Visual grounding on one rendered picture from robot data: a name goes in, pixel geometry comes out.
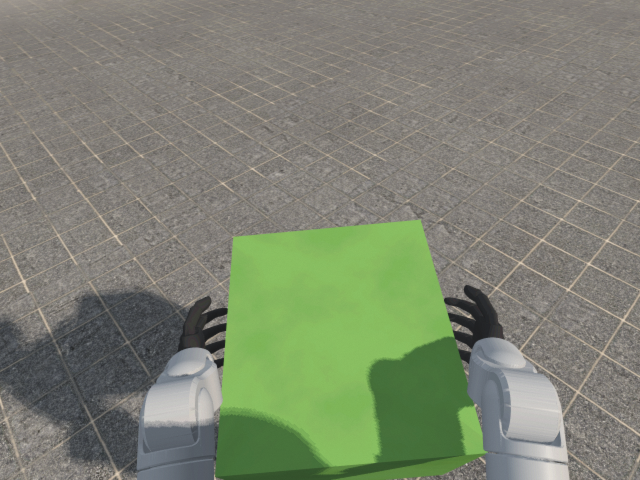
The robot right hand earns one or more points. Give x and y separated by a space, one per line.
486 324

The carton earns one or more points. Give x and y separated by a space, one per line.
340 360

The robot left forearm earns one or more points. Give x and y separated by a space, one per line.
176 438

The robot left hand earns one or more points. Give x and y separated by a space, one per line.
193 334

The robot right forearm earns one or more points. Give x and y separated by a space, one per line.
521 414

